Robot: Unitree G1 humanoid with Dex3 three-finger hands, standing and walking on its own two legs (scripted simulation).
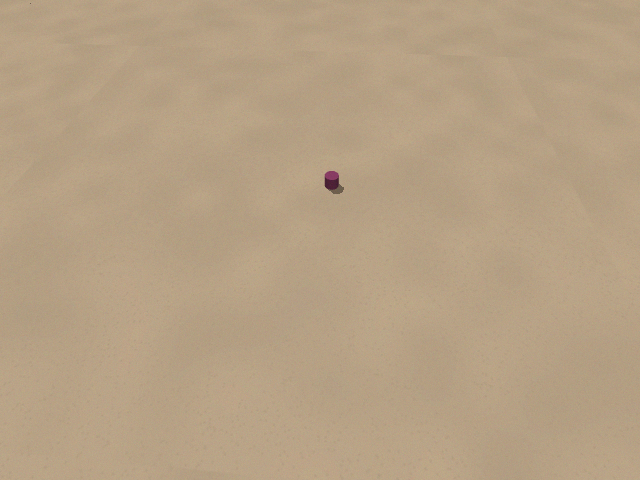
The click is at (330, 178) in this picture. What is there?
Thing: low tin
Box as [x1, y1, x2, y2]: [325, 171, 338, 189]
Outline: 328,171 325,173 325,186 327,188 333,189 338,185 338,174 334,171
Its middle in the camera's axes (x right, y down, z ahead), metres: +0.05 -0.28 +1.86
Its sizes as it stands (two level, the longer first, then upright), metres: 0.067 0.067 0.060
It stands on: the floor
